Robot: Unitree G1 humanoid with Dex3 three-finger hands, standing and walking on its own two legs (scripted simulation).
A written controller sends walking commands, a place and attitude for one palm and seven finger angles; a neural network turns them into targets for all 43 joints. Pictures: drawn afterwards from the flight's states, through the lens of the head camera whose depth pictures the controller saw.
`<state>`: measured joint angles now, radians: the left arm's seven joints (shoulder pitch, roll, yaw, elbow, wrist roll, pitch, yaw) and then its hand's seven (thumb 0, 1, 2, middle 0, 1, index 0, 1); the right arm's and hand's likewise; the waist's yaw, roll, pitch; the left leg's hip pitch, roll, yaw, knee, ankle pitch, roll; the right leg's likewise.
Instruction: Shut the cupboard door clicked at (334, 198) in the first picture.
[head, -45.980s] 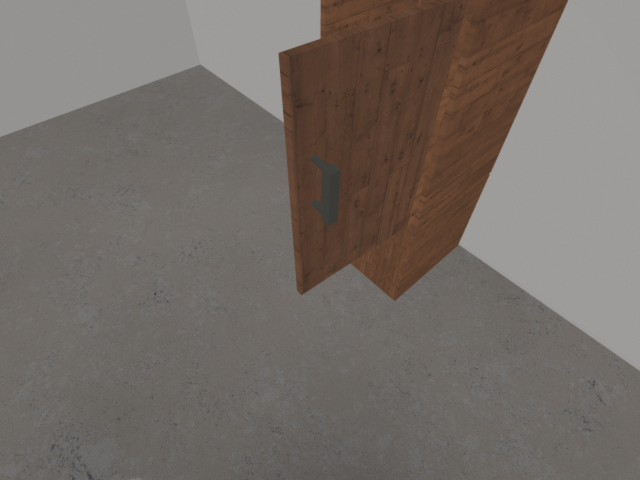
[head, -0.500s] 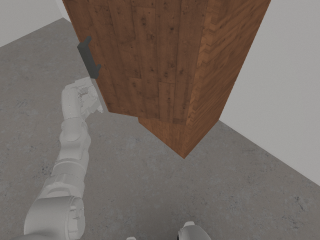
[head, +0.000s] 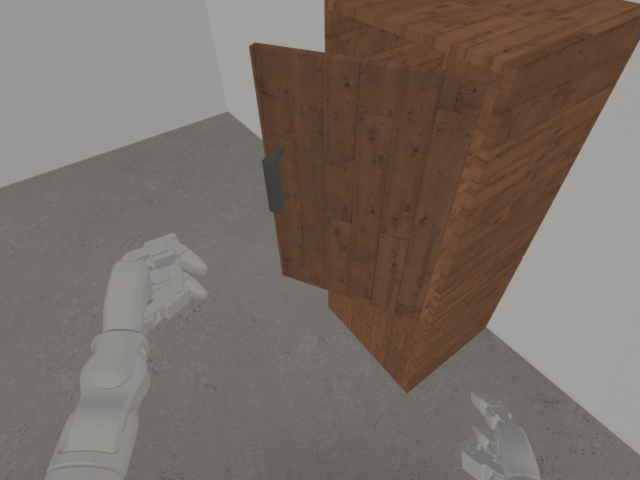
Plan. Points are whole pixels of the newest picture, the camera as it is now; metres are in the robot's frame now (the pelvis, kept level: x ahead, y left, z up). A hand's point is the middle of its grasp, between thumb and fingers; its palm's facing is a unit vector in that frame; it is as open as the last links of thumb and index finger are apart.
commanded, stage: draw the hand back to the body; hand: left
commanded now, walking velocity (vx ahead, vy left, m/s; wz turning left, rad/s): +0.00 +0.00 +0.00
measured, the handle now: (278, 179) +0.65 +0.15 +0.01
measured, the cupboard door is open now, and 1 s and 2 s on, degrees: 30 30 30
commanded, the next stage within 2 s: step back with the hand held close in 0.82 s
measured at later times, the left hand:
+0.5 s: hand (28, 339) +0.19 +0.28 +0.18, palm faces +0.50 -0.75 -0.44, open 6.5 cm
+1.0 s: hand (47, 335) +0.20 +0.27 +0.18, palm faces +0.48 -0.76 -0.44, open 7.4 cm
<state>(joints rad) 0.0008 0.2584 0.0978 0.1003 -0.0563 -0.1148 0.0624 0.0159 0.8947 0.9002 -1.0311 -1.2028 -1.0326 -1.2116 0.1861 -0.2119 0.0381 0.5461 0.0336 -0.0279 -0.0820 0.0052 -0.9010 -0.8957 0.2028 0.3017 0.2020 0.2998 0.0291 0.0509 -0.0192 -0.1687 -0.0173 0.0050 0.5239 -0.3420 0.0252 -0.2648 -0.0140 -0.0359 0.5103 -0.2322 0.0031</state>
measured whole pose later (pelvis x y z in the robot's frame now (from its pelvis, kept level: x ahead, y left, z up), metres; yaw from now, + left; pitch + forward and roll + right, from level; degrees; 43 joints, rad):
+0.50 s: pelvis +0.01 +0.00 +0.01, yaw +1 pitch -4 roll -1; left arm 0.47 0.36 0.37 -0.38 -0.06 -0.10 0.11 0.01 0.89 0.90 -0.36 -0.47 -0.36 -0.48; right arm 0.22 -0.23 0.01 0.63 0.00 -0.09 -0.07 0.01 -0.90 -0.90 0.20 0.30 0.20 0.30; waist 0.07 0.09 0.00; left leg -0.04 -0.02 0.00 0.41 -0.31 0.03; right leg -0.13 -0.01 -0.05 0.40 -0.20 0.01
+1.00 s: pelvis +0.00 +0.00 +0.01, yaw +0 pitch -3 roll -1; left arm 0.44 0.35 0.38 -0.34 -0.05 -0.14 0.11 0.01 0.89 0.90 -0.21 -0.30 -0.21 -0.31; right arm 0.22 -0.23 0.01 0.64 0.01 -0.12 -0.08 0.01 -0.90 -0.90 0.20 0.30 0.20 0.30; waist 0.05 0.09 0.01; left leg -0.07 -0.01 0.00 0.44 -0.30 0.02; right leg -0.17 0.00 -0.04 0.41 -0.19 0.00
